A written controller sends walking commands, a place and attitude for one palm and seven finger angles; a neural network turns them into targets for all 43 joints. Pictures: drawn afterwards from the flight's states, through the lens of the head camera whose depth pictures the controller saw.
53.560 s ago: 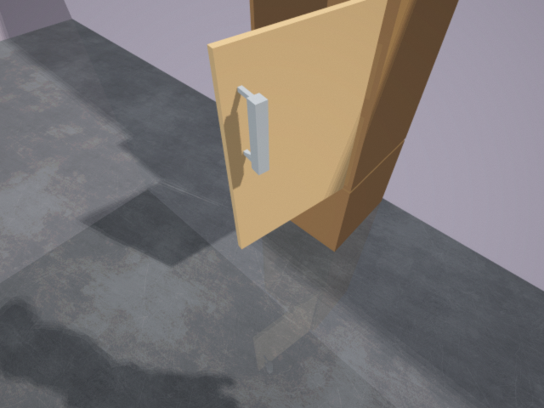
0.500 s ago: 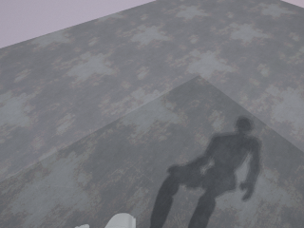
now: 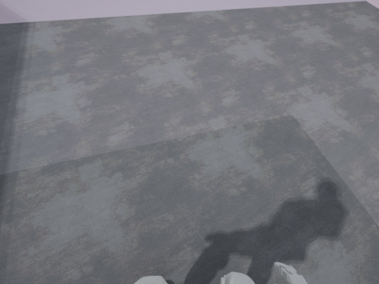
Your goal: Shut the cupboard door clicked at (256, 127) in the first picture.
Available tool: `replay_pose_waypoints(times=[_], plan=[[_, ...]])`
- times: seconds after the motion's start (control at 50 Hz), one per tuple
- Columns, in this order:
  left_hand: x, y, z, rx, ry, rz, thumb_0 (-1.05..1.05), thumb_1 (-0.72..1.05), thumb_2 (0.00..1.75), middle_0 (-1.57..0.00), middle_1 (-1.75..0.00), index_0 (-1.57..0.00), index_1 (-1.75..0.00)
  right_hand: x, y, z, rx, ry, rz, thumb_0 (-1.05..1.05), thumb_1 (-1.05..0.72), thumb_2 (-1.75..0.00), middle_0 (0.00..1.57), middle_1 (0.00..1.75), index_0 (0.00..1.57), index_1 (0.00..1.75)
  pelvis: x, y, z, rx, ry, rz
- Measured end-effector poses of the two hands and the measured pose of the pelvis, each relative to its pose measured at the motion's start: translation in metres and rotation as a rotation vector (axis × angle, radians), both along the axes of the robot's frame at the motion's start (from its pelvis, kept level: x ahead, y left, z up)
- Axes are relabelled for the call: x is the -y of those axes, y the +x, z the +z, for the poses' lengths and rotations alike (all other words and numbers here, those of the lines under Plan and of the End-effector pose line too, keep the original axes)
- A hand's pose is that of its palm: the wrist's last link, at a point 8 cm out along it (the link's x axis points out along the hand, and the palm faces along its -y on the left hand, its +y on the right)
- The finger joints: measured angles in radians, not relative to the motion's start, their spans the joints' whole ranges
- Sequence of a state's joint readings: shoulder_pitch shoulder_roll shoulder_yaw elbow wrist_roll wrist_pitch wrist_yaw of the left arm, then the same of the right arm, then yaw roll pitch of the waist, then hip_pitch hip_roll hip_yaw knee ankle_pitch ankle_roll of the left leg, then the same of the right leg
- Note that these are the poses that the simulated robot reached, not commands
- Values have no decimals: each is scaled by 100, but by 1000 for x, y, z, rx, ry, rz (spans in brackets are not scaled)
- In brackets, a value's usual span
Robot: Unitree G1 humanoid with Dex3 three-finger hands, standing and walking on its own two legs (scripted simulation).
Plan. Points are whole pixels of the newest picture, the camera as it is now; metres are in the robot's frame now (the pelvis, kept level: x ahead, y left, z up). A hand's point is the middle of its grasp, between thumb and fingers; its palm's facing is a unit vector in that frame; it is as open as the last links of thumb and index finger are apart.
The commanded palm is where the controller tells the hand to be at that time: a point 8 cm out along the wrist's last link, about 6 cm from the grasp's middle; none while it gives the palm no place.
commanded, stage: turn to face it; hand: left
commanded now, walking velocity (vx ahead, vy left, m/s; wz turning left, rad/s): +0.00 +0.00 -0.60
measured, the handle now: out of the picture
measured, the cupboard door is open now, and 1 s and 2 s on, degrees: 35 35 35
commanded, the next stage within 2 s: none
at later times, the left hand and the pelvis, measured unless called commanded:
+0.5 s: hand out of the picture +0.13 +0.13 -0.16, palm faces -0.24 -0.94 -0.24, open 7.4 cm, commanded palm none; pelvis +0.02 -0.04 +0.00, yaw -17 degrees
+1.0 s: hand (146, 232) +0.25 +0.13 -0.16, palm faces -0.50 -0.84 -0.22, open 7.4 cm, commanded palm none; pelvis +0.04 +0.00 +0.01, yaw -34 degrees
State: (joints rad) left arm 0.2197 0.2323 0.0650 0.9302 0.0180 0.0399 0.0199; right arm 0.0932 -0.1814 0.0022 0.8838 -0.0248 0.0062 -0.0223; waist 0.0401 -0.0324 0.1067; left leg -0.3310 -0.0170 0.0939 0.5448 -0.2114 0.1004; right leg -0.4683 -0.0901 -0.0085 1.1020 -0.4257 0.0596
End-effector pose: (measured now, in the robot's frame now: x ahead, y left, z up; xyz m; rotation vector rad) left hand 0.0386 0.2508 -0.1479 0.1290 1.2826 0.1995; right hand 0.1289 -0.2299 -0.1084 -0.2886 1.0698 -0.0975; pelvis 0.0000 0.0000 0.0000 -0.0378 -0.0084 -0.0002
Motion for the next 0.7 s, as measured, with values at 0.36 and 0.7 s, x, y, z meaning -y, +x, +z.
replay_pose_waypoints(times=[0.36,0.7], plan=[[54,81,13,16,12,-253,1,91,90,-20,-30,-20,-30,55,-124,-33,-176,50,-379,0,-92,-90,21,30,20,30,30,16,-5,3,38,-232],[72,130,16,11,11,-420,1,91,90,-21,-30,-20,-30,63,-128,-15,-136,33,-530,0,-91,-90,20,30,19,30,29,30,4,-18,46,-402]])
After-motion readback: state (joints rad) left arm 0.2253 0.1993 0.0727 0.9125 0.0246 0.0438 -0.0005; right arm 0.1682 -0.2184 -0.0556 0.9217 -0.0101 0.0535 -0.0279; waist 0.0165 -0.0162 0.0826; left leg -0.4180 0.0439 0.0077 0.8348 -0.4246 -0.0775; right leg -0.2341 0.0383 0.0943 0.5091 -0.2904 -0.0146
